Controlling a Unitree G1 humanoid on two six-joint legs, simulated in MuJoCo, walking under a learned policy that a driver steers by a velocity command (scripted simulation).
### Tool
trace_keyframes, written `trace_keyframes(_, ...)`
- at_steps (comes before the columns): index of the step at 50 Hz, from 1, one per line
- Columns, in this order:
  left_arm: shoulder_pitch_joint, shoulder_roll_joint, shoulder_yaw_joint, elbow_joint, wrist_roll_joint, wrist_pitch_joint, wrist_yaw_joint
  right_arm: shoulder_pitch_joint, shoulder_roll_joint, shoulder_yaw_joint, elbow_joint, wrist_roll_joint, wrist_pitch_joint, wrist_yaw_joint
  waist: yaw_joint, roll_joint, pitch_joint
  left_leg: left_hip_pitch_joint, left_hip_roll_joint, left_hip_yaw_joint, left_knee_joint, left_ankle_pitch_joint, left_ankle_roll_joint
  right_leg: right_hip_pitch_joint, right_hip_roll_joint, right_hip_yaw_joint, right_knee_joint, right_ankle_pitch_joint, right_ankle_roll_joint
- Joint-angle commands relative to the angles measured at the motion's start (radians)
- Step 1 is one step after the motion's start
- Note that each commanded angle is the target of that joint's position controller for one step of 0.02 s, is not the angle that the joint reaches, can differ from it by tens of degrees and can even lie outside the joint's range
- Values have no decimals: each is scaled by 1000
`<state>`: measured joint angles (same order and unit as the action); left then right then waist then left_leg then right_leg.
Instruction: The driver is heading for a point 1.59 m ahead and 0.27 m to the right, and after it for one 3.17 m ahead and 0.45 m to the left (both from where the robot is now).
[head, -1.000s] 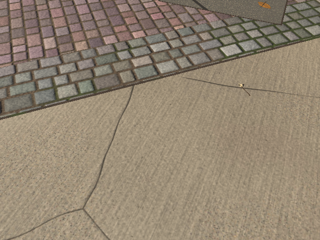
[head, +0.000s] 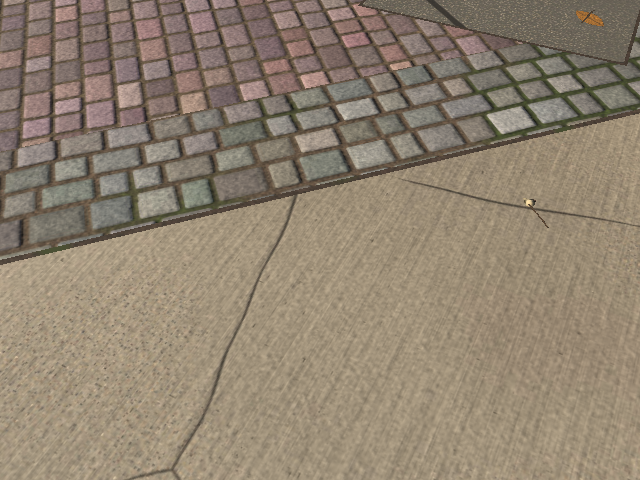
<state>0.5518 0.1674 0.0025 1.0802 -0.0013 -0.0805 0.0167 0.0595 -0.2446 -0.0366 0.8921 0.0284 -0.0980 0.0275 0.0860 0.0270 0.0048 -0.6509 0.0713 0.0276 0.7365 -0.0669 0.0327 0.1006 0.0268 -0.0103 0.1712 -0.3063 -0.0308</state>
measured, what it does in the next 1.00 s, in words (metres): walks ahead: left foot, then right foot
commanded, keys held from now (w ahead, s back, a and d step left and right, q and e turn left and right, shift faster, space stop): w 1.00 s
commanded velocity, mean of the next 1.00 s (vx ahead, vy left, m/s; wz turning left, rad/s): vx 0.49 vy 0.00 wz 0.00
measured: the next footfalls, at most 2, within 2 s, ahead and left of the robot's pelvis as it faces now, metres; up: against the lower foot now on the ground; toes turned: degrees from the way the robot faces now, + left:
left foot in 0.14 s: +0.27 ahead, +0.13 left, +0.00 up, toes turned +2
right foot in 0.68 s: +0.59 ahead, -0.10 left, +0.00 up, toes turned -3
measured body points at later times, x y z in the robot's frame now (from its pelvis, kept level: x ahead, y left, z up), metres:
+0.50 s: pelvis +0.29 +0.05 +0.01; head +0.30 +0.05 +0.46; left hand +0.46 +0.30 -0.10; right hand +0.26 -0.21 -0.14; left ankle +0.23 +0.13 -0.74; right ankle +0.47 -0.13 -0.68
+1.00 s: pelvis +0.58 -0.02 +0.01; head +0.59 -0.03 +0.46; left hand +0.58 +0.24 -0.12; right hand +0.73 -0.28 -0.11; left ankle +0.72 +0.16 -0.67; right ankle +0.55 -0.10 -0.74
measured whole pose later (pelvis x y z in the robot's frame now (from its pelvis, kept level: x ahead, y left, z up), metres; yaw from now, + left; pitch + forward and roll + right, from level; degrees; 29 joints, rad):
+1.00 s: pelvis +0.58 -0.02 +0.01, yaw +0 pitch +1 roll -1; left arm 0.36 0.23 0.05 0.96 0.00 -0.10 -0.01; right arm 0.12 -0.27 -0.06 0.90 0.01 -0.07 0.00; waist 0.05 0.04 0.00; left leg -0.68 0.14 -0.04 0.84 -0.05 0.02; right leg -0.08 0.07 -0.07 0.22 -0.16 -0.07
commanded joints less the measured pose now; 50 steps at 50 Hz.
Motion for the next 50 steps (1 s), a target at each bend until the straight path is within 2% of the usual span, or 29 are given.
trace_keyframes(1,28,191,41,-34,-16,-11,12,-158,-30,9,-107,5,-10,12,-28,-132,169,50,-29,17,-135,75,9,-161,-250,110,-104,325,-143)
trace_keyframes(3,13,197,48,-37,-18,-7,12,-150,-64,-2,-118,3,-15,17,-61,-129,147,90,-42,12,-182,57,40,-79,-273,93,-43,479,-122)
trace_keyframes(4,1,208,53,-41,-13,-2,11,-109,-87,-14,-112,2,-18,18,-93,-143,101,160,-66,24,-183,35,57,-43,-277,77,30,664,-109)
trace_keyframes(5,-12,215,56,-46,-5,7,9,-12,-117,-31,-87,3,-17,14,-146,-160,25,288,-98,44,-169,9,77,-32,-264,53,159,857,-93)
trace_keyframes(6,-25,206,53,-56,3,16,7,158,-156,-56,-35,8,-14,8,-227,-157,-76,501,-121,55,-174,2,105,-85,-223,23,361,945,-67)
trace_keyframes(7,-36,181,38,-85,16,17,2,339,-222,-76,6,0,-7,-3,-291,-76,-202,806,47,-145,-170,-78,165,-313,-174,2,671,692,-37)
trace_keyframes(8,108,2,-7,-92,6,-5,-13,428,-297,-89,33,-20,-3,5,-203,238,-397,1108,317,-687,-334,-366,344,-655,32,30,1067,-81,23)
trace_keyframes(9,36,89,12,-89,-24,-38,-18,379,-198,-61,33,-15,-6,7,-222,187,-346,1047,303,-838,-482,-437,314,-768,13,162,1213,-220,-3)
trace_keyframes(10,-84,160,33,-135,-53,-56,-19,269,-149,-47,20,-11,-12,5,-191,145,-160,892,278,-673,-489,-366,259,-851,-42,136,1241,-153,-25)
trace_keyframes(11,-152,178,36,-154,-51,-62,-11,170,-119,-36,-5,-15,-17,6,-156,27,-95,724,247,-527,-505,-212,232,-800,-100,118,1195,-52,-33)
trace_keyframes(12,-183,179,48,-156,-34,-57,-2,120,-90,-26,-10,-26,-22,13,-120,-22,-43,586,202,-409,-530,-89,208,-744,-135,100,1138,6,-34)
trace_keyframes(13,-145,155,51,-152,-26,-42,0,106,-78,-22,-1,-38,-27,15,-78,21,-47,510,175,-337,-555,-48,206,-671,-166,109,1097,38,-32)
trace_keyframes(14,-126,132,51,-146,-24,-27,2,110,-63,-19,9,-36,-27,18,-62,30,-32,466,153,-296,-580,-33,209,-639,-174,105,1063,39,-29)
trace_keyframes(17,-191,132,59,-177,-17,-5,6,157,-90,-21,41,-29,-33,6,-50,25,32,402,136,-210,-637,6,223,-691,-191,78,949,89,-7)
trace_keyframes(20,-338,138,63,-229,-4,-7,2,222,-123,-27,59,-29,-24,-17,-84,4,61,451,132,-177,-655,35,216,-799,-196,66,760,254,18)
trace_keyframes(24,-501,117,52,-273,-10,-19,-15,298,-145,-28,75,-17,-14,-30,-136,8,71,492,97,-102,-653,59,175,-745,-142,13,495,429,21)
trace_keyframes(29,-632,130,45,-330,-21,-28,-45,390,-154,-33,115,-9,11,-35,-169,13,98,683,166,-113,-579,86,163,-788,-117,16,366,360,-2)
trace_keyframes(32,-571,173,60,-333,-22,-37,-57,366,-176,-43,111,-10,27,-38,-112,48,47,749,188,-110,-465,321,135,-663,-75,-11,327,246,-44)
trace_keyframes(33,-465,204,77,-305,-21,-38,-55,341,-178,-43,103,-13,33,-38,-49,57,-21,735,158,-81,-339,497,116,-508,-39,-43,312,240,-67)
trace_keyframes(34,-280,257,104,-251,-19,-37,-47,330,-152,-32,90,-21,36,-37,30,44,-139,636,102,-40,-125,522,85,-244,-49,-28,329,264,-104)
trace_keyframes(35,-114,354,128,-220,5,-34,-40,404,-71,-5,65,-32,25,-32,36,-115,-311,283,-6,15,261,205,26,171,-300,316,343,218,-225)
trace_keyframes(36,-71,340,123,-201,-5,-27,-44,461,0,19,82,-20,0,-24,20,-304,-430,23,-142,-62,526,-462,-6,351,-448,730,172,60,-326)
trace_keyframes(37,-123,262,96,-208,-10,-28,-45,383,-118,-10,68,6,-22,-19,28,-220,-327,-80,-76,-161,623,-464,20,272,-412,679,134,-2,-274)
trace_keyframes(38,-216,226,84,-231,-7,-27,-41,286,-153,-19,34,23,-33,-18,7,-168,-192,-108,-23,-128,615,-383,35,121,-378,519,118,65,-234)
trace_keyframes(39,-293,203,75,-242,0,-30,-44,238,-142,-20,27,14,-34,-24,-27,-79,-107,-69,23,-105,549,-297,33,-40,-338,403,80,171,-217)
trace_keyframes(40,-333,177,68,-247,7,-35,-47,235,-132,-28,28,-3,-23,-31,-62,-68,-67,-13,57,-106,484,-245,31,-143,-304,327,46,231,-204)
trace_keyframes(43,-324,172,68,-221,6,-42,-52,277,-68,-25,40,-9,14,-34,-109,-87,-27,71,80,-95,389,-197,11,-269,-259,214,-24,312,-212)
trace_keyframes(47,-257,210,78,-188,4,-36,-30,136,-73,-32,-11,-24,22,-35,-89,-69,23,-46,85,-83,182,-10,-19,-244,-244,137,-61,373,-205)
trace_keyframes(50,-219,217,78,-172,-2,-28,-18,28,-54,-26,-41,-21,14,-26,-60,-82,44,-21,58,-56,-10,141,-21,-237,-212,78,-73,349,-175)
